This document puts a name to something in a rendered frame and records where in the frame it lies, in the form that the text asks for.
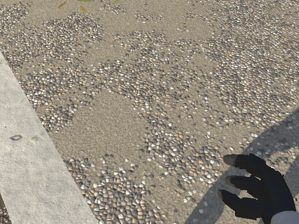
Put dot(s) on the right robot hand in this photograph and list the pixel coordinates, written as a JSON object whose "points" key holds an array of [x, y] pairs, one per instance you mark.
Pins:
{"points": [[272, 191]]}

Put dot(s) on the robot right forearm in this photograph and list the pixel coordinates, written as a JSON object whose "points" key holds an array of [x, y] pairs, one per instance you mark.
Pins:
{"points": [[285, 217]]}

